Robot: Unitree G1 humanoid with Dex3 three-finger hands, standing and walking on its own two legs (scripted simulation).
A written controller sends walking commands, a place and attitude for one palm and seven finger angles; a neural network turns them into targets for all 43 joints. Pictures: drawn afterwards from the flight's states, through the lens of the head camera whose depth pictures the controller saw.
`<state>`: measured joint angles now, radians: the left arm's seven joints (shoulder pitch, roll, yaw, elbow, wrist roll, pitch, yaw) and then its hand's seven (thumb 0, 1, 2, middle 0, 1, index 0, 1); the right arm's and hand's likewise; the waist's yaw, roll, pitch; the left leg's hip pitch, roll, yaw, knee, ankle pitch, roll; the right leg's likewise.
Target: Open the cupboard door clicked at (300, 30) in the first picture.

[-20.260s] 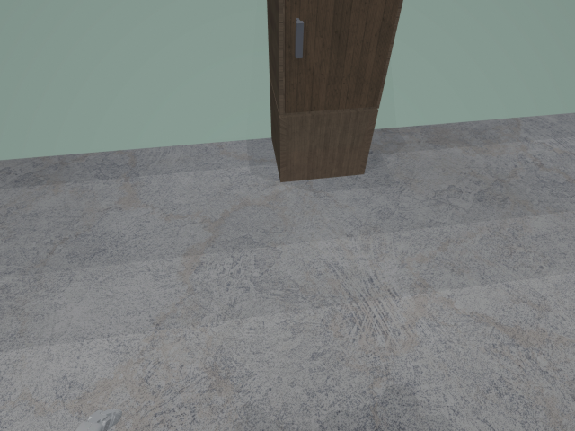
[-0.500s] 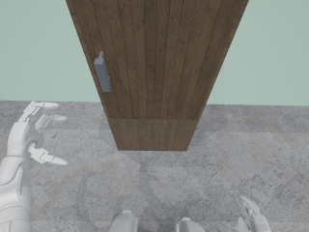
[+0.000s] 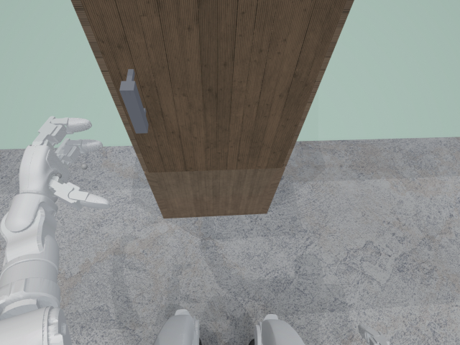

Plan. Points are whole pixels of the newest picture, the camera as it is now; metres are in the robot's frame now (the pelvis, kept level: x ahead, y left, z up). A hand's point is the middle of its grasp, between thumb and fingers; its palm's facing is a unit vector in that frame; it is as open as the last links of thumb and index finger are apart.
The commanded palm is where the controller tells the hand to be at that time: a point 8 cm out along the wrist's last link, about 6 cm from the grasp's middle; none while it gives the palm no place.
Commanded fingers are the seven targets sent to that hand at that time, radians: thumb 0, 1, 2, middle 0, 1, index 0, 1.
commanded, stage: move the hooked fingers beside the handle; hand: left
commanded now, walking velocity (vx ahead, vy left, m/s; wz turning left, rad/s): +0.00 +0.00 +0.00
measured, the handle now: (136, 101) +0.56 +0.20 +0.04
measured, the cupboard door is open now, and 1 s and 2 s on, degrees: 0 0 0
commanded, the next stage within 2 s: slide the fingers in behind the handle in 1.68 s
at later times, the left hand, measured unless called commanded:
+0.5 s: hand (97, 135) +0.46 +0.25 +0.05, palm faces +0.05 -1.00 -0.01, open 14.0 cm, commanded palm +0.44 +0.30 +0.05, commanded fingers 0.00 -0.50 0.30 -0.30 -1.20 -0.30 -1.20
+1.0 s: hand (105, 109) +0.53 +0.25 +0.05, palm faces +0.05 -1.00 -0.02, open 13.8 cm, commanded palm +0.50 +0.29 +0.05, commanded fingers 0.00 -0.50 0.30 -0.30 -1.20 -0.30 -1.20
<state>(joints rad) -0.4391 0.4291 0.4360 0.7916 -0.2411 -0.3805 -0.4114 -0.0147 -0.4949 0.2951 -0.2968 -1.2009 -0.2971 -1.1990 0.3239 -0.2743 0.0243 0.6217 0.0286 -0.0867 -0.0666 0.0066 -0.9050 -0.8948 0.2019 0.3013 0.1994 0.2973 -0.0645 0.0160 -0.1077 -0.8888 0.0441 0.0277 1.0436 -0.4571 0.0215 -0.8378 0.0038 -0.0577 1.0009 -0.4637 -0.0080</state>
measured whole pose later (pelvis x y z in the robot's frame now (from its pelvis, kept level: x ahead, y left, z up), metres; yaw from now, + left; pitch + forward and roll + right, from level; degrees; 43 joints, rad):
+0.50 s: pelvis +0.00 +0.00 -0.01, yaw -1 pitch +21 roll -3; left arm -0.75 0.54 0.47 1.09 -0.16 -0.42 -0.38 -0.01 -0.50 0.30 -0.30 -1.20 -0.30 -1.20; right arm 0.34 -0.28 0.03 0.64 0.01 -0.01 -0.05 0.00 -0.91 -0.89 0.20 0.30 0.20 0.30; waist -0.12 0.01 -0.11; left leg -1.01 0.05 0.02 1.11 -0.47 0.02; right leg -0.95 0.01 -0.06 1.05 -0.47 -0.01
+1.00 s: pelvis +0.00 +0.00 -0.02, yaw -2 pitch +26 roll -4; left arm -0.94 0.71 0.55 1.22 -0.09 -0.36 -0.38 -0.01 -0.49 0.30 -0.30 -1.20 -0.33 -1.22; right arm 0.39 -0.29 0.06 0.61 -0.01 0.06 -0.04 0.00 -0.91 -0.89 0.20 0.30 0.20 0.30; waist -0.19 0.03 -0.10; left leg -1.12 0.08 0.01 1.15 -0.49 0.02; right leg -1.05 0.03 -0.07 1.07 -0.47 -0.01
